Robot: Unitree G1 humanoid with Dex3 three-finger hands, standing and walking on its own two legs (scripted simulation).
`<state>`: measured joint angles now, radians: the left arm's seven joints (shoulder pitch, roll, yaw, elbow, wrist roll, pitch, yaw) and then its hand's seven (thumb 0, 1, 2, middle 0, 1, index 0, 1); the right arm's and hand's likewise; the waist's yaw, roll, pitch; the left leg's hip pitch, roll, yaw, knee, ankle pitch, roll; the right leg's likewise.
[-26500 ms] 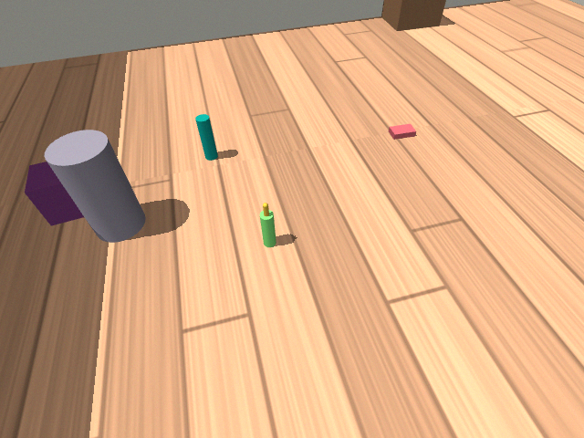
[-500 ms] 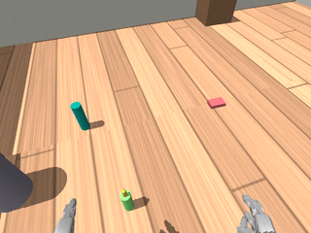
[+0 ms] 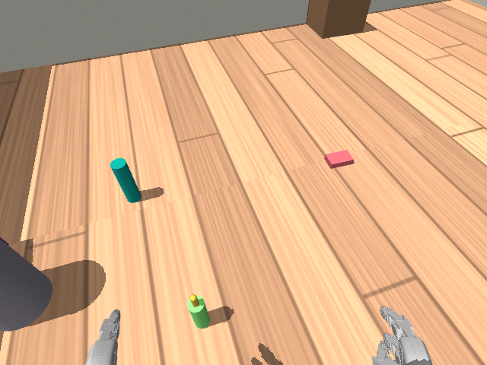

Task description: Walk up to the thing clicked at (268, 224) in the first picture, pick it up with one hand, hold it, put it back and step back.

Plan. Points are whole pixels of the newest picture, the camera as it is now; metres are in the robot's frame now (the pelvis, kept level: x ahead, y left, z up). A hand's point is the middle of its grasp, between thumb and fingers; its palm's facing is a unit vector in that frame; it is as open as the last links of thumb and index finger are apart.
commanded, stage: home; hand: left
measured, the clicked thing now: (198, 309) +0.43 +0.19 -0.60
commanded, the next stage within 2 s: stand in 0.16 s
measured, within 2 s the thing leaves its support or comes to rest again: neither
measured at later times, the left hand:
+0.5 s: hand out of the picture +0.17 +0.19 -0.06, palm faces +0.10 -0.95 -0.28, open 14.8 cm
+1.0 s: hand out of the picture +0.08 +0.25 -0.11, palm faces -0.01 -0.94 -0.34, open 7.5 cm
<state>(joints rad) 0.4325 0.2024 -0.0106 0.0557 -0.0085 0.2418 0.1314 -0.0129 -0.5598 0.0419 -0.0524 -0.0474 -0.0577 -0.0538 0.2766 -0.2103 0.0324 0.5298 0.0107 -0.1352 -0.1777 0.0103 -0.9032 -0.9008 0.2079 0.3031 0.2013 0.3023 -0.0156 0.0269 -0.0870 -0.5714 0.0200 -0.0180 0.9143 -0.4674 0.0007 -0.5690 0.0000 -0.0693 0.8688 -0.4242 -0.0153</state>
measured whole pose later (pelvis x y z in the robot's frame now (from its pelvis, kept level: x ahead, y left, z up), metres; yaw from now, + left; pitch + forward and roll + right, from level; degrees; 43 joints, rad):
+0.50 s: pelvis +0.01 +0.00 +0.00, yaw +0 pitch +7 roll -2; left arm 0.44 0.20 -0.01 0.05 -0.01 0.24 0.13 -0.01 -0.20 0.40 -0.16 -0.22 -0.17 -0.23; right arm 0.27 -0.21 0.03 0.53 0.01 -0.14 -0.18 0.01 -0.90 -0.90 0.21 0.30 0.20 0.30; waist -0.01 0.03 -0.09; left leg -0.57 0.02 -0.02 0.92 -0.48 0.00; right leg -0.57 0.00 -0.07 0.87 -0.43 -0.01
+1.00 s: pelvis +0.00 +0.01 +0.04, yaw +0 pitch -2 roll +0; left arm 0.22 0.32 0.02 0.91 0.03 0.00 0.02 0.01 0.88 0.89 -0.20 -0.30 -0.20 -0.30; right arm 0.20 -0.30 -0.03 0.96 -0.05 -0.01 -0.01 0.01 -0.91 -0.90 0.21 0.30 0.20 0.30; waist 0.01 -0.01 0.03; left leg -0.22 -0.02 0.02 0.56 -0.31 0.03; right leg -0.25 -0.04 -0.03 0.57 -0.29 0.01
